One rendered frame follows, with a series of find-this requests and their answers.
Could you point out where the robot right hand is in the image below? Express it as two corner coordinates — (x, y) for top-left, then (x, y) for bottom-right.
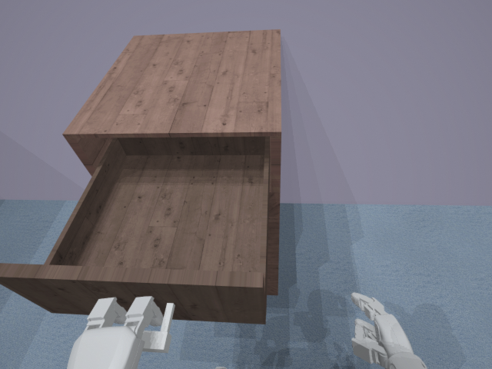
(351, 293), (414, 369)

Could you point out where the cabinet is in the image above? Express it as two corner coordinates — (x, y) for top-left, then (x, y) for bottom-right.
(63, 29), (281, 295)

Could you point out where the robot left hand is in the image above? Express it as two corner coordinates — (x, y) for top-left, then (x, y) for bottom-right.
(67, 296), (164, 369)

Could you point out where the handle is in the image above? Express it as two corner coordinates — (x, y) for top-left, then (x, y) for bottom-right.
(141, 303), (175, 353)

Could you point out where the robot right forearm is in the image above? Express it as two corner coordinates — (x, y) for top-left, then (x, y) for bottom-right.
(387, 352), (427, 369)

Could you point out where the drawer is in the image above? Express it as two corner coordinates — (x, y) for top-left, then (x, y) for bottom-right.
(0, 136), (270, 324)

